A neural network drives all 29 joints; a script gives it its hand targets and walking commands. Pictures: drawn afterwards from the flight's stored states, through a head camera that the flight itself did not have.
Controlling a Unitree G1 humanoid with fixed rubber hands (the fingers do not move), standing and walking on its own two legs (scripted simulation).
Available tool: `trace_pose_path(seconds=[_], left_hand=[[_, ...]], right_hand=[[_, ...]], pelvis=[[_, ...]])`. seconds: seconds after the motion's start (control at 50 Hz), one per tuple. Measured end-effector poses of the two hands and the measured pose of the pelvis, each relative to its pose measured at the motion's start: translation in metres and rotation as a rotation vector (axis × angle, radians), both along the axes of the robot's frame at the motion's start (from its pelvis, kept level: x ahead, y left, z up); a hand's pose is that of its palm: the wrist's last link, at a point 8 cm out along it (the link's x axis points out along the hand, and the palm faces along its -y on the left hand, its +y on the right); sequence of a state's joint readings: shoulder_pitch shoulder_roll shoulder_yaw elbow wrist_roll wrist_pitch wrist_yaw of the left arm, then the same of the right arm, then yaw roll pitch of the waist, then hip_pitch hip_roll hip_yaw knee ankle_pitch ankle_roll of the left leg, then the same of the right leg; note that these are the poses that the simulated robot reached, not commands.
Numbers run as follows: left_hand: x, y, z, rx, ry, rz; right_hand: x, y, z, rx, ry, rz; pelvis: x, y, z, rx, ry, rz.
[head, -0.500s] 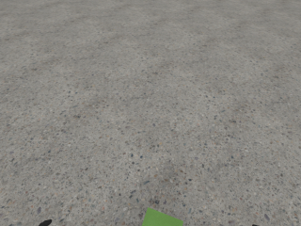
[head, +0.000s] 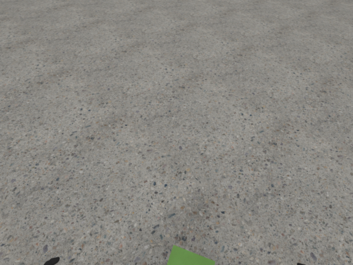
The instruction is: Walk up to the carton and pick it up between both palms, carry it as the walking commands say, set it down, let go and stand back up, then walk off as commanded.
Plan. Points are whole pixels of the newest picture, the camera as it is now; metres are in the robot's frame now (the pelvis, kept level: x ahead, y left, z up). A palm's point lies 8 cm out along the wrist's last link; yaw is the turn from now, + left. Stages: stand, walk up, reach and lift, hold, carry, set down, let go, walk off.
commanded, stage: stand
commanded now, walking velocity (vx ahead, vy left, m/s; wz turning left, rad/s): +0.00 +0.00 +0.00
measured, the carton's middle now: out of the picture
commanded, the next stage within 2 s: walk off in 0.22 s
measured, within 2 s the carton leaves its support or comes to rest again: rests again in 0.92 s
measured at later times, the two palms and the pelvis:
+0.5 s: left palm out of the picture +0.09 +0.31 -0.11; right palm out of the picture +0.10 -0.31 -0.11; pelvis -0.01 +0.00 +0.00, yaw -2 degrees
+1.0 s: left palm out of the picture +0.05 +0.15 -0.13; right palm out of the picture -0.04 -0.41 -0.14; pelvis -0.08 -0.11 -0.01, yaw -15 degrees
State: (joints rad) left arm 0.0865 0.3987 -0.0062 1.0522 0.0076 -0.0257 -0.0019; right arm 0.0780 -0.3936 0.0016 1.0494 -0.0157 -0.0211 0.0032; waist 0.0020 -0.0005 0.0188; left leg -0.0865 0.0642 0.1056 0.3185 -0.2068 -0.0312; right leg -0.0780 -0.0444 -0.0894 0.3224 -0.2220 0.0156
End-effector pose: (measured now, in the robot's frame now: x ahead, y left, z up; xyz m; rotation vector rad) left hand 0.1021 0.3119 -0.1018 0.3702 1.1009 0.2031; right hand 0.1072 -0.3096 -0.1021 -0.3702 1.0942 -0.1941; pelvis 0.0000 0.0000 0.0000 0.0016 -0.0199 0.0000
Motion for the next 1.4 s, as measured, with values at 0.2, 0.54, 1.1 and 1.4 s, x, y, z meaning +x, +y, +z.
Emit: trace_pose_path(seconds=[0.2, 0.54, 1.1, 1.4], left_hand=[[-0.001, 0.000, 0.000, 0.000, 0.002, 0.000], [-0.019, -0.012, -0.016, -0.036, 0.096, 0.018], [-0.054, -0.173, -0.038, -0.107, 0.153, -0.218], [-0.018, -0.264, -0.037, -0.199, 0.099, -0.471]], right_hand=[[-0.002, -0.001, 0.000, -0.001, 0.001, -0.002], [-0.021, 0.001, -0.007, 0.020, 0.015, -0.036], [-0.180, -0.094, -0.028, 0.053, 0.037, -0.390], [-0.366, -0.115, 0.007, -0.040, 0.158, -0.673]], pelvis=[[-0.001, 0.000, 0.000, 0.000, 0.000, -0.001], [-0.010, -0.004, -0.005, -0.001, 0.003, -0.047], [-0.095, -0.109, -0.014, -0.004, 0.029, -0.318], [-0.137, -0.143, -0.003, -0.058, 0.026, -0.510]])
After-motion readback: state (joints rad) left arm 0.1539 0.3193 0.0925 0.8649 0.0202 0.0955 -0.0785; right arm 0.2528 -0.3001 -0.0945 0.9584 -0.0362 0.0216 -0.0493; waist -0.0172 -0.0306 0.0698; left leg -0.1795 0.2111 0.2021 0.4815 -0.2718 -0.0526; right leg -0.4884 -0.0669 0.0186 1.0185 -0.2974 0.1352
